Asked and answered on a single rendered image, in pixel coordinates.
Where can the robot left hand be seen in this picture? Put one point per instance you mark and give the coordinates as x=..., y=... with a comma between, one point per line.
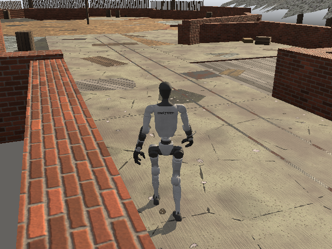
x=136, y=158

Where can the left robot forearm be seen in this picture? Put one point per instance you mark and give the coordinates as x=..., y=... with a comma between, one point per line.
x=140, y=140

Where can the left robot shin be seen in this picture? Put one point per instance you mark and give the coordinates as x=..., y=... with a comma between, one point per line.
x=155, y=182

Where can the left robot upper arm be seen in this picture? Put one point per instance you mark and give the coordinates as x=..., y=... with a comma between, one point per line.
x=147, y=117

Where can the right robot upper arm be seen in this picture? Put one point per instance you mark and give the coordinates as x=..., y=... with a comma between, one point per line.
x=184, y=116

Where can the robot shin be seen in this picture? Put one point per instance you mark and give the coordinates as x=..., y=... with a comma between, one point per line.
x=177, y=196
x=155, y=182

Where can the right robot shin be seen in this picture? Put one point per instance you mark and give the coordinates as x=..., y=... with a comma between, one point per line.
x=177, y=196

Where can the right robot forearm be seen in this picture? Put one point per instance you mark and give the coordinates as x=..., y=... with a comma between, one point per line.
x=189, y=134

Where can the robot right hand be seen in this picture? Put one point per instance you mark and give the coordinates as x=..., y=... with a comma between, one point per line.
x=186, y=140

